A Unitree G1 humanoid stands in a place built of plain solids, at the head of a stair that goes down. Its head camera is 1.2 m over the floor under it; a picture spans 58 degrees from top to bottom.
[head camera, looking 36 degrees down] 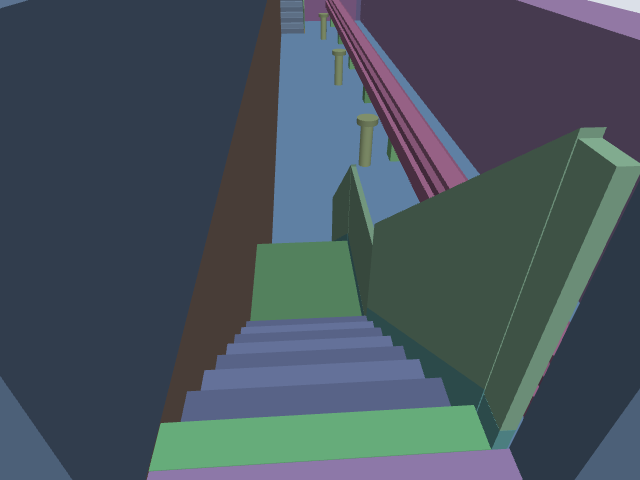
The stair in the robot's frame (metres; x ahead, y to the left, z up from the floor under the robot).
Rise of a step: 0.19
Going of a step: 0.24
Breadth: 0.96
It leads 4 degrees to the left of straight ahead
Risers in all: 8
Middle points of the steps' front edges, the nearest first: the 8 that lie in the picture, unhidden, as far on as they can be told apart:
0.76 0.00 0.00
0.99 0.01 -0.19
1.23 0.03 -0.38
1.47 0.04 -0.57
1.71 0.06 -0.76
1.94 0.07 -0.95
2.18 0.09 -1.13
2.42 0.10 -1.32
